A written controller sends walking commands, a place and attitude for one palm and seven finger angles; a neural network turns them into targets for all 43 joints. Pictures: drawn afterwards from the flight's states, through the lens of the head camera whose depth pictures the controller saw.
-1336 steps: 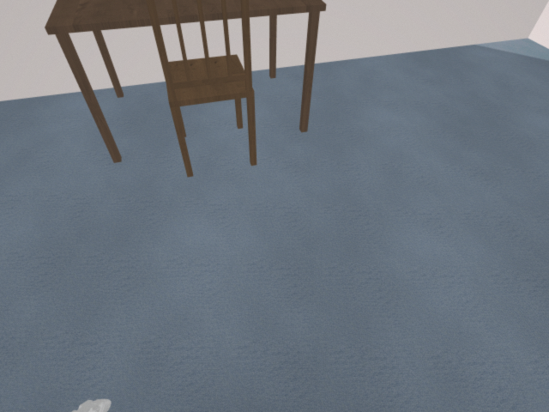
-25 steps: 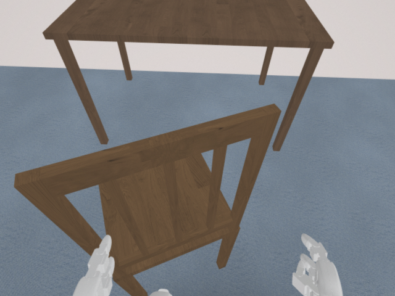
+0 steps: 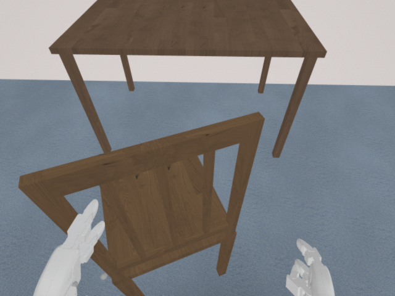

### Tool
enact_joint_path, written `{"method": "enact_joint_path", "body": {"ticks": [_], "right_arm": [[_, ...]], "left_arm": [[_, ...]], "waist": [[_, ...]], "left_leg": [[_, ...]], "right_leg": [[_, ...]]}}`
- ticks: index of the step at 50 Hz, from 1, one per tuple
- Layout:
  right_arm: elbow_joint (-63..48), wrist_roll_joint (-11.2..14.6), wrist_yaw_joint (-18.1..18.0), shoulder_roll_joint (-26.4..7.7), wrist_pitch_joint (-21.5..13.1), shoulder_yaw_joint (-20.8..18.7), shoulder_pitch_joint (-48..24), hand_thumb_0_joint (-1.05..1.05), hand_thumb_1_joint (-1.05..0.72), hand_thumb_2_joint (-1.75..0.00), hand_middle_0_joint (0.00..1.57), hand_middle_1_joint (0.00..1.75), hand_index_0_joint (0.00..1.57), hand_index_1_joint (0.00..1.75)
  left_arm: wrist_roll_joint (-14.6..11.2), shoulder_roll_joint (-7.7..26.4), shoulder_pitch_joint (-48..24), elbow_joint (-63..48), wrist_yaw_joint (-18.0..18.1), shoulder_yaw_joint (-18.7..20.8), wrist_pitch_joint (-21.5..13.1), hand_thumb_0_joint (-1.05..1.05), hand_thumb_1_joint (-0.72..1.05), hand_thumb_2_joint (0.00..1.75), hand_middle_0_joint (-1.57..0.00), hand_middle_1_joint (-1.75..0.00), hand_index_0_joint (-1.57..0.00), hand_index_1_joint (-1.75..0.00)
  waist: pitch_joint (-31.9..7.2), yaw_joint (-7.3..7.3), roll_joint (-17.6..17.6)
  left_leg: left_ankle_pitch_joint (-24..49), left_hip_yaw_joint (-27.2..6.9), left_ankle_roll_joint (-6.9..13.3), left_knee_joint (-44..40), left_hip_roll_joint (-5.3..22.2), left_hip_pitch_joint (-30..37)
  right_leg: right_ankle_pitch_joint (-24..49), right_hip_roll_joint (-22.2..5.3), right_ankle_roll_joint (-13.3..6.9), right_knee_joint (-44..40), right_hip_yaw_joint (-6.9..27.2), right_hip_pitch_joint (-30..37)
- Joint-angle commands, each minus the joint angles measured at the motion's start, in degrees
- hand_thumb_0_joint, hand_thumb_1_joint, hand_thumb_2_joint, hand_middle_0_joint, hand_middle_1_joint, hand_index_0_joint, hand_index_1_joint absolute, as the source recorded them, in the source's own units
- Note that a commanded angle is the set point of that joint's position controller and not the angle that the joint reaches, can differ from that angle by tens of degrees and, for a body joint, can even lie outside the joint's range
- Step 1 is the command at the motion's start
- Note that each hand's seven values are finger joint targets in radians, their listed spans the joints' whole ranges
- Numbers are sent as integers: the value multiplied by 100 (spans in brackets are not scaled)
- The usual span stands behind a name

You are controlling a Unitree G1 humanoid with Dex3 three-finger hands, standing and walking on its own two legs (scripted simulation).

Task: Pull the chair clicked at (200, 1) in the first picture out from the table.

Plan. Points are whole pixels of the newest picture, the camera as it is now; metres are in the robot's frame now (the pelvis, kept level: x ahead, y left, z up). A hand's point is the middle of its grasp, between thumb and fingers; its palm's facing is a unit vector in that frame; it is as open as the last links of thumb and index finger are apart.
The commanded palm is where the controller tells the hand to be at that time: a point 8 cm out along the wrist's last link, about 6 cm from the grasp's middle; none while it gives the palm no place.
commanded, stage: draw the hand back to the body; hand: left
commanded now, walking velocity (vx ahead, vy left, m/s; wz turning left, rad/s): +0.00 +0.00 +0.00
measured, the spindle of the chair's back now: (169, 212) +0.30 +0.09 -0.01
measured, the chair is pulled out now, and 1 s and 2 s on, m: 0.57 0.56 0.57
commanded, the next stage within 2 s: step back with the hand held close in 0.98 s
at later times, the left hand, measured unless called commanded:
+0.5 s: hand (55, 232) +0.19 +0.23 +0.13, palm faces +0.30 -0.85 -0.43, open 10.7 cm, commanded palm +0.16 +0.29 +0.21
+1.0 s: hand (46, 227) +0.20 +0.25 +0.13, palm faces +0.32 -0.83 -0.46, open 7.3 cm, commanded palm +0.17 +0.30 +0.23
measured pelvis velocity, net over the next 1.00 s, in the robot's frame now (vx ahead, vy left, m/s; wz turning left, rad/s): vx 0.04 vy -0.01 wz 0.02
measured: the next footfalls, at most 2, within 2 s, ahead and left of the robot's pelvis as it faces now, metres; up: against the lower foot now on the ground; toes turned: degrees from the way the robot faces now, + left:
none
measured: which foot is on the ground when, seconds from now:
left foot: down 0.00-1.00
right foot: down 0.00-1.00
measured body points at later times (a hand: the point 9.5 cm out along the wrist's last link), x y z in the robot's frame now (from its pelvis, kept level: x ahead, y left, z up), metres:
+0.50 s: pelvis +0.03 -0.01 +0.05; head +0.03 -0.03 +0.50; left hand +0.17 +0.28 +0.15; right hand +0.24 -0.22 -0.03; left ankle +0.01 +0.15 -0.69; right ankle -0.01 -0.13 -0.69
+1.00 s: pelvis +0.04 -0.01 +0.05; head +0.04 -0.03 +0.50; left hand +0.17 +0.29 +0.16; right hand +0.24 -0.21 -0.04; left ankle +0.01 +0.15 -0.69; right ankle -0.01 -0.13 -0.69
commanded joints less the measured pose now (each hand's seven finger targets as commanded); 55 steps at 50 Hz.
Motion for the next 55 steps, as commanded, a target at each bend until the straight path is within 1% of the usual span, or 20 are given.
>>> {"method": "enact_joint_path", "body": {"ticks": [1, 4, 6, 9, 12, 14, 16, 17, 21, 26, 30, 32, 34, 38, 39, 42, 44, 48, 52, 55], "right_arm": [[-956, -102, -229, -566, -179, -43, -731, 0, -90, -90, 20, 30, 20, 30], [-848, -123, -237, -607, -232, 6, -870, 0, -90, -90, 20, 30, 20, 30], [-808, -140, -231, -608, -304, 29, -875, 0, -90, -90, 20, 30, 20, 30], [-627, -150, -224, -665, -397, 12, -907, 0, -90, -90, 20, 30, 20, 30], [-529, -196, -180, -720, -499, -12, -872, 0, -90, -90, 20, 30, 20, 30], [-418, -199, -143, -734, -556, -27, -925, 0, -90, -90, 20, 30, 20, 30], [-371, -215, -110, -745, -573, -32, -950, 0, -90, -90, 20, 30, 20, 30], [-352, -228, -85, -761, -591, -27, -961, 0, -90, -90, 20, 30, 20, 30], [-290, -257, -33, -811, -720, -31, -1030, 0, -90, -90, 20, 30, 20, 30], [-158, -261, 56, -853, -879, 22, -1019, 0, -90, -90, 20, 30, 20, 30], [-105, -235, 95, -893, -943, 61, -990, 0, -90, -90, 20, 30, 20, 30], [-90, -251, 120, -903, -967, 51, -988, 0, -90, -90, 20, 30, 20, 30], [-64, -248, 160, -910, -986, 73, -1059, 0, -90, -90, 20, 30, 20, 30], [-76, -268, 183, -917, -1010, 56, -1005, 0, -90, -90, 20, 30, 20, 30], [-44, -253, 193, -920, -1012, 67, -1062, 0, -90, -90, 20, 30, 20, 30], [-63, -268, 197, -911, -1017, 56, -995, 0, -90, -90, 20, 30, 20, 30], [-26, -257, 209, -909, -1012, 57, -1064, 0, -90, -90, 20, 30, 20, 30], [-49, -275, 207, -913, -1034, 45, -997, 0, -90, -90, 20, 30, 20, 30], [-48, -268, 215, -913, -1039, 47, -1019, 0, -90, -90, 20, 30, 20, 30], [-42, -263, 222, -908, -1063, 74, -991, 0, -90, -90, 20, 30, 20, 30]], "left_arm": [[245, 920, -199, -1454, 1068, 1648, 123, 0, -15, 39, -5, -8, -5, -8], [250, 1132, -349, -1543, 1167, 1882, 212, 0, -4, 44, -7, -10, -7, -10], [255, 1085, -480, -1594, 1186, 1872, 216, 0, 3, 48, -8, -12, -8, -12], [253, 1189, -798, -1402, 1230, 2033, 218, 0, 14, 53, -10, -14, -10, -14], [284, 1204, -985, -1553, 1243, 2140, 112, 0, 25, 58, -11, -16, -11, -16], [294, 1238, -1075, -1507, 1239, 2228, 118, 0, 32, 62, -12, -18, -12, -18], [297, 1180, -1156, -1466, 1229, 2251, 77, 0, 39, 65, -13, -19, -13, -19], [303, 1197, -1261, -1524, 1222, 2284, 52, 0, 43, 67, -13, -20, -13, -20], [318, 1499, -1771, -1886, 1268, 2552, -15, 0, 57, 74, -16, -23, -16, -23], [326, 1738, -2203, -2287, 1365, 2761, 20, 0, 75, 83, -18, -27, -18, -27], [320, 1961, -2566, -2523, 1437, 2913, 91, 0, 90, 90, -20, -30, -20, -30], [317, 1900, -2463, -2474, 1438, 2905, 100, 0, 90, 90, -20, -30, -20, -30], [323, 1884, -2484, -2431, 1425, 2866, 142, 0, 90, 90, -20, -30, -20, -30], [336, 1906, -2478, -2495, 1429, 2905, 103, 0, 90, 90, -20, -30, -20, -30], [341, 1900, -2455, -2419, 1419, 2877, 138, 0, 90, 90, -20, -30, -20, -30], [349, 1917, -2431, -2490, 1430, 2907, 109, 0, 90, 90, -20, -30, -20, -30], [346, 1898, -2415, -2336, 1415, 2887, 153, 0, 90, 90, -20, -30, -20, -30], [365, 1931, -2438, -2461, 1422, 2927, 83, 0, 90, 90, -20, -30, -20, -30], [363, 1920, -2451, -2439, 1414, 2913, 78, 0, 90, 90, -20, -30, -20, -30], [389, 1830, -2523, -2522, 1407, 2784, 63, 0, 90, 90, -20, -30, -20, -30]], "waist": [[-4, 183, 156], [1, 243, 287], [126, 213, 374], [238, 198, 202], [11, 213, 201], [-13, 235, 299], [77, 230, 132], [49, 240, 240], [-119, 275, 232], [-238, 302, 853], [-269, 294, 953], [-330, 306, 873], [-209, 313, 1053], [-338, 320, 873], [-235, 325, 1010], [-431, 323, 860], [-277, 314, 864], [-422, 330, 829], [-300, 322, 803], [-269, 309, 1070]], "left_leg": [[1018, 353, 355, -1381, -131, 1171], [1355, 342, 335, -1722, -145, 1542], [1417, 372, 326, -1946, -158, 1805], [1547, 385, 333, -2139, -168, 2071], [1907, 416, 359, -2332, -168, 2436], [2180, 427, 346, -2417, -182, 2549], [2330, 444, 352, -2524, -172, 2670], [2403, 448, 354, -2575, -168, 2731], [2670, 455, 376, -2684, -174, 2957], [3082, 432, 330, -2777, -181, 3113], [3264, 399, 302, -2811, -168, 3157], [3391, 383, 306, -2803, -149, 3204], [3344, 343, 269, -2840, -152, 3115], [3394, 328, 288, -2836, -126, 3184], [3305, 326, 264, -2859, -143, 3094], [3416, 363, 297, -2816, -141, 3191], [3232, 360, 280, -2835, -149, 3080], [3284, 365, 311, -2809, -134, 3162], [3136, 360, 298, -2829, -137, 3063], [3064, 351, 287, -2855, -164, 3046]], "right_leg": [[895, -179, -230, -1892, 104, 634], [1409, -191, -238, -2085, 51, 1159], [1533, -187, -210, -2235, 19, 1275], [1744, -189, -200, -2514, 59, 1497], [2237, -207, -175, -2550, 17, 1801], [2605, -219, -185, -2595, 18, 2016], [2782, -208, -154, -2632, -18, 2052], [2860, -214, -158, -2642, -25, 2122], [3132, -235, -148, -2692, -30, 2348], [3361, -251, -184, -2649, -55, 2574], [3405, -248, -188, -2636, -67, 2663], [3486, -244, -186, -2597, -104, 2680], [3346, -232, -211, -2611, -111, 2684], [3363, -239, -190, -2581, -141, 2683], [3279, -232, -212, -2612, -119, 2699], [3445, -251, -182, -2580, -146, 2740], [3347, -246, -197, -2638, -110, 2712], [3374, -259, -189, -2588, -131, 2696], [3276, -254, -187, -2615, -136, 2668], [3117, -255, -208, -2627, -134, 2632]]}}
